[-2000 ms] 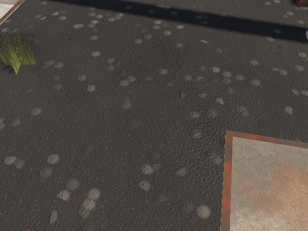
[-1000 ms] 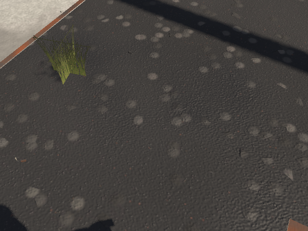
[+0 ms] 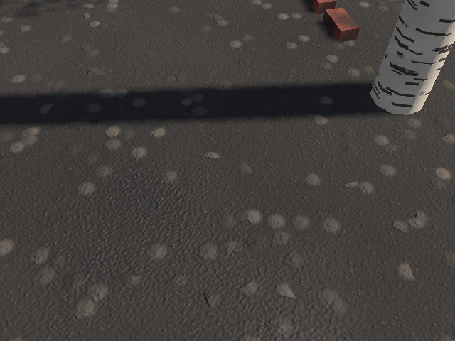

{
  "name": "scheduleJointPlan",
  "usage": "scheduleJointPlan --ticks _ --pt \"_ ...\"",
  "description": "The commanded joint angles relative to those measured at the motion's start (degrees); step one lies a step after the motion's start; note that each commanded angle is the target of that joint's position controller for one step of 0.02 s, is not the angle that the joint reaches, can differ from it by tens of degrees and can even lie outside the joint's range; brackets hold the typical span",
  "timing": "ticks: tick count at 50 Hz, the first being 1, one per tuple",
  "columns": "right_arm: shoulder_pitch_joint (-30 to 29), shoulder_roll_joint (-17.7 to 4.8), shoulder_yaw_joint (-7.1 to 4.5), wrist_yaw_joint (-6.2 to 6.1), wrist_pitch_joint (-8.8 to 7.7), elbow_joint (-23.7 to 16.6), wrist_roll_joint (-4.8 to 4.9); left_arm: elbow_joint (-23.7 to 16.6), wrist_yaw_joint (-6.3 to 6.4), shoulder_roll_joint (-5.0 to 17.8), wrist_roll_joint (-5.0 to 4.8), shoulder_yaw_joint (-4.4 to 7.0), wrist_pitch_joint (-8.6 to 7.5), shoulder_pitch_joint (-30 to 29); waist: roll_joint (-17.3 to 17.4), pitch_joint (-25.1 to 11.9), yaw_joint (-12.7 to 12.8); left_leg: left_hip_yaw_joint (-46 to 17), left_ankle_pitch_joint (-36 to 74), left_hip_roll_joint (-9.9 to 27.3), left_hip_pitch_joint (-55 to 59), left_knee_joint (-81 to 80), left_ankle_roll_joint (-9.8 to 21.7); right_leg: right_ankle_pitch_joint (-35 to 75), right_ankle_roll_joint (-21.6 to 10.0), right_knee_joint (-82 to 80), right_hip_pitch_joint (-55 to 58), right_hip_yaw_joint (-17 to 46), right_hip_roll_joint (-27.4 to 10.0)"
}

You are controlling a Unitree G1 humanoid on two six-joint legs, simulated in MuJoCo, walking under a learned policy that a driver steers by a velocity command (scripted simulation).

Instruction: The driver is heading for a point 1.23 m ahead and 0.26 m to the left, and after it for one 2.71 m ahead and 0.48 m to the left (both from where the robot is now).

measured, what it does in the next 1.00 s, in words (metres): walks ahead: right foot, then left foot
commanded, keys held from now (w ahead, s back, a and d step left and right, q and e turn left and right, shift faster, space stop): w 0.84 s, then w+q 0.16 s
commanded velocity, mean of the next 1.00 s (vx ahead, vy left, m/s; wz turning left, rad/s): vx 0.50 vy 0.00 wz -0.05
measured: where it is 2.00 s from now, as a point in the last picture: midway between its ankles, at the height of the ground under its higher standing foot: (219, 177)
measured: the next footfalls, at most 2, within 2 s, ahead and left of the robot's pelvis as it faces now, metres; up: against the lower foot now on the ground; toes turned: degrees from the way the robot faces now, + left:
right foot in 0.30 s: +0.32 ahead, -0.17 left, +0.00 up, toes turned -4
left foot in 0.84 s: +0.64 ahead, +0.05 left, +0.00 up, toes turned -1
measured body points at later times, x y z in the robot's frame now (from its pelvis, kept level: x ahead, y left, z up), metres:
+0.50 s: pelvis +0.26 -0.08 +0.01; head +0.29 -0.10 +0.46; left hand +0.37 +0.19 -0.09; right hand +0.38 -0.36 -0.11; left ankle +0.28 +0.09 -0.65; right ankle +0.28 -0.16 -0.74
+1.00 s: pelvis +0.55 -0.03 +0.00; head +0.58 -0.02 +0.45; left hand +0.65 +0.25 -0.12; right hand +0.66 -0.31 -0.11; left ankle +0.60 +0.05 -0.74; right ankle +0.49 -0.18 -0.65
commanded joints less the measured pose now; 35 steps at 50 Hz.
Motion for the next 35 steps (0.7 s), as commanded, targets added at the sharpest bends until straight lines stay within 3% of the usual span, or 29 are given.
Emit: scheduleJointPlan --ticks 1,4,7,11,13,14,15,16,17,18,19,20,21,22,24,26,31,35 --pt "0.3 -6.8 -1.64 -0.27 -1.13 -1.6 0.56 -4.4 -0.33 2.3 0.42 0.51 -0.58 -0.2 8.2 -0.7 0.8 -16.9 0.3 15.9 6.4 -15.6 11.7 2.3 0.4 -5.0 -9.2 1.8 -4.6" --pt "0.5 -9.3 -2.21 -0.45 -0.94 -0.4 1.07 -5.3 -0.84 1.1 1.30 -0.54 -1.23 -4.7 6.6 0.2 0.1 -12.0 4.5 15.5 5.6 -17.2 12.0 10.4 1.0 -15.6 -8.8 -0.1 -5.6" --pt "1.7 -10.8 -2.39 -0.38 -0.29 0.6 1.67 -5.9 -1.60 1.0 0.99 -0.96 -2.02 -9.6 6.4 0.8 -1.7 -7.1 6.8 13.8 4.9 -16.7 10.2 17.6 1.2 -26.1 -4.2 -2.5 -4.1" --pt "5.4 -12.4 -2.71 -0.27 0.85 2.7 2.60 -7.9 -2.27 2.7 0.41 -0.43 -2.28 -14.4 6.8 1.7 -3.0 -7.4 5.4 16.5 10.0 -14.6 8.5 17.0 -0.3 -33.3 -2.4 -3.4 -2.7" --pt "5.2 -13.0 -2.73 -0.44 1.68 3.4 2.77 -7.5 -2.34 3.7 0.63 0.30 -2.39 -11.9 6.9 0.8 -0.5 -6.7 10.6 16.8 11.7 -10.2 7.0 15.5 -2.0 -36.9 3.0 -5.3 -1.0" --pt "5.3 -12.2 -2.34 -0.56 1.93 3.6 2.65 -5.9 -2.08 5.3 0.99 1.36 -2.32 -6.7 6.3 -2.3 2.3 -4.4 19.1 14.8 11.0 -3.2 5.6 14.9 -3.2 -38.4 11.0 -6.8 0.8" --pt "5.9 -9.7 -1.34 -0.73 1.91 3.6 2.02 -3.7 -1.52 8.2 1.12 2.87 -2.16 2.0 4.6 -7.8 6.2 -1.1 21.1 11.6 6.7 9.0 3.5 15.0 -4.9 -38.0 23.2 -5.1 -0.4" --pt "8.9 -4.7 0.51 -0.70 1.23 1.2 0.66 -3.3 -0.80 14.7 2.32 4.21 -1.79 9.4 -7.5 -16.4 6.8 2.1 3.9 5.4 -11.0 32.2 -0.8 10.9 -12.0 -39.6 42.1 17.1 -15.5" --pt "9.7 -4.3 0.93 -0.79 0.18 0.9 1.17 -2.9 -1.16 14.4 1.44 3.93 -1.77 11.1 -14.6 -20.9 6.4 -4.4 -22.1 -0.1 -23.4 45.0 -1.9 1.0 -17.1 -49.8 47.3 38.4 -21.1" --pt "6.4 -9.5 -0.50 -0.44 -0.41 0.6 2.63 -3.0 -1.51 10.5 1.15 2.63 -2.14 8.5 -8.3 -14.6 6.6 -7.8 -20.2 3.5 -29.5 50.0 -1.1 -3.7 -15.1 -51.0 43.2 34.3 -20.0" --pt "2.6 -9.7 -0.49 -0.28 -0.61 -0.4 3.07 -3.4 -1.63 8.5 1.17 1.93 -2.31 5.4 -5.7 -9.3 5.6 -6.6 -15.2 6.1 -30.5 49.1 -0.2 -1.0 -13.6 -51.1 36.8 26.5 -17.9" --pt "0.9 -8.9 -0.41 -0.46 -0.45 -0.5 2.19 -3.4 -1.86 6.9 1.49 1.41 -2.46 2.1 -2.3 -5.7 3.9 -5.9 -10.7 8.0 -28.6 45.9 -0.2 4.2 -12.8 -52.3 30.0 20.8 -15.4" --pt "1.0 -8.7 -0.66 -0.53 0.05 -0.3 1.49 -3.6 -1.99 5.3 1.84 0.95 -2.76 -0.3 -2.6 -3.9 2.1 -6.5 -7.4 9.7 -25.5 42.5 -0.4 9.0 -12.3 -53.9 25.0 16.8 -13.5" --pt "2.1 -7.9 -0.59 -0.41 0.64 0.1 1.49 -3.5 -2.00 4.8 2.05 0.85 -3.02 -1.7 -3.5 -3.4 0.7 -6.5 -5.3 10.2 -22.4 41.1 -0.8 12.0 -12.2 -55.5 21.8 14.4 -12.3" --pt "2.7 -6.3 -0.33 -0.49 1.67 0.7 1.32 -2.7 -1.85 5.1 1.74 1.08 -3.83 -1.8 -2.6 -3.0 -0.4 -6.0 -2.5 10.1 -21.0 38.5 -1.8 18.0 -12.9 -57.8 19.5 10.4 -11.5" --pt "-0.6 -5.7 -0.16 -0.75 2.12 -0.3 0.89 -1.4 -1.47 6.0 1.66 1.43 -4.24 -0.5 -0.7 -1.3 -0.1 -6.0 1.8 10.1 -23.5 33.2 -2.8 22.7 -13.2 -59.1 19.8 7.3 -11.3" --pt "-10.2 -3.5 0.77 0.20 1.26 -2.6 1.13 1.5 -0.45 7.3 1.17 1.78 -3.46 3.3 -0.3 1.3 3.2 -4.1 15.4 8.1 -22.2 15.3 -3.0 23.5 -10.7 -60.1 21.7 0.8 -9.1" --pt "-16.7 -3.6 1.00 1.46 0.60 -4.8 1.63 4.4 -0.21 8.2 0.74 2.07 -2.57 7.5 -0.2 3.5 5.5 -3.3 15.9 6.4 -22.3 7.9 -1.8 22.6 -10.5 -58.5 26.9 0.8 -11.3"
